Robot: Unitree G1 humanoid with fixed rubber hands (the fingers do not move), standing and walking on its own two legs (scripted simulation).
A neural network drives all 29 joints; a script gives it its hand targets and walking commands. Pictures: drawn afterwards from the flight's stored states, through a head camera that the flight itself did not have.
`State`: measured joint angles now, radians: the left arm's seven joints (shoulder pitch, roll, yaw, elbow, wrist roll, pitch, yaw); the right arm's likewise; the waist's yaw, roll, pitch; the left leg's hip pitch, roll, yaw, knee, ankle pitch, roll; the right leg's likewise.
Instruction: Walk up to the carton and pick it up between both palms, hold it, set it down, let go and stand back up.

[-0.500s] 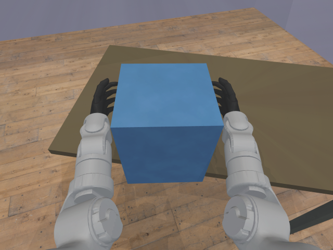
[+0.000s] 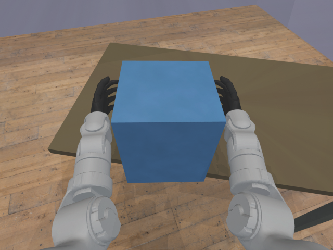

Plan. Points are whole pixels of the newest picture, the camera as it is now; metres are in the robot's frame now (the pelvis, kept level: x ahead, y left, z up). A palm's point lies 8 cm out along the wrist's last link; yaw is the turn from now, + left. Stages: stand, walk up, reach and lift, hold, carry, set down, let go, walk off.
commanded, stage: set down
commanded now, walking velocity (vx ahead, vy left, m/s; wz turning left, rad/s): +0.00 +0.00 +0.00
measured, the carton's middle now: (165, 125) +0.43 +0.01 +0.04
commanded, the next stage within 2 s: none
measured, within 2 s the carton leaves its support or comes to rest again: neither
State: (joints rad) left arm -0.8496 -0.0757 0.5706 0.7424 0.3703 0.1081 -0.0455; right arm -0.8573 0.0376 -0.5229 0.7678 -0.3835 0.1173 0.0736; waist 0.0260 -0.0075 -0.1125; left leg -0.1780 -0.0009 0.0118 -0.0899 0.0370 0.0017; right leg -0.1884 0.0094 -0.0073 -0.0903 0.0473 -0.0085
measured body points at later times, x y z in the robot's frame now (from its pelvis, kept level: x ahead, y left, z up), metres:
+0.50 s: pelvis -0.01 +0.00 +0.00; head +0.09 +0.00 +0.44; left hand +0.46 +0.18 +0.06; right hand +0.47 -0.15 +0.06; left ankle -0.03 +0.12 -0.75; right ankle -0.02 -0.11 -0.75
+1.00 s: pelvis -0.04 +0.00 -0.01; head +0.05 +0.00 +0.43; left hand +0.44 +0.22 +0.11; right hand +0.46 -0.20 +0.12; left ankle -0.03 +0.12 -0.75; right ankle -0.02 -0.11 -0.75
